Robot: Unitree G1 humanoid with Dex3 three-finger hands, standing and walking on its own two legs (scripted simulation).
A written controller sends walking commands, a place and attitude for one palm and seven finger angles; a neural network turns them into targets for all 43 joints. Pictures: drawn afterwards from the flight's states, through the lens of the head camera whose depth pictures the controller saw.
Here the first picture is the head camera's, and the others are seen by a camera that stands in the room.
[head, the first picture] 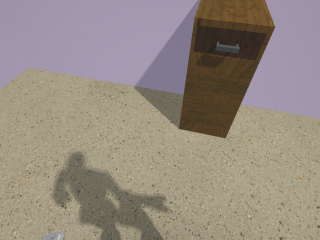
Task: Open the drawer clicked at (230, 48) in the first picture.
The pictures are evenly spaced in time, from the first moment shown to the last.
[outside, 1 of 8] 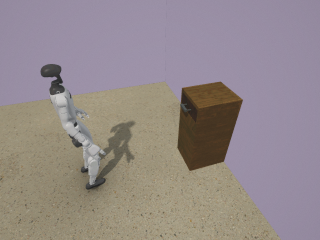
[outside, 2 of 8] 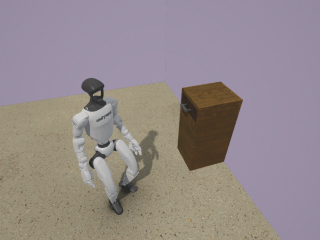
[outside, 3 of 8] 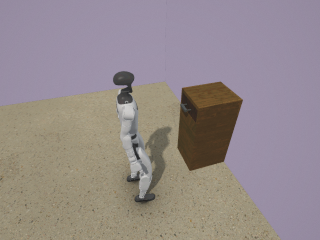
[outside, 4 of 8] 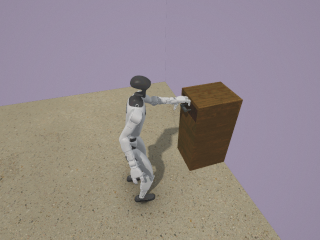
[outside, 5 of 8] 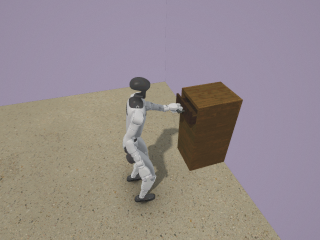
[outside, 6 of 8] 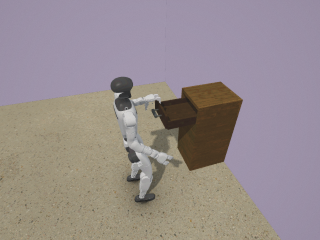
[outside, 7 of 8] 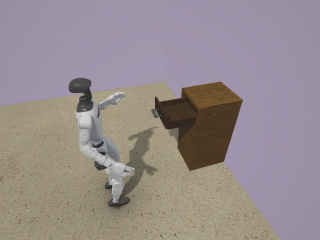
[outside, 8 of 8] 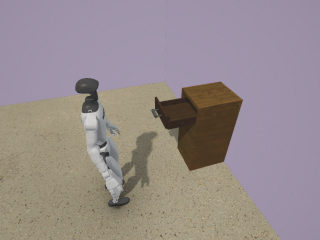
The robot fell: no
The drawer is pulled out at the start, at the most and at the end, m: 0.00 0.30 0.30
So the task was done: yes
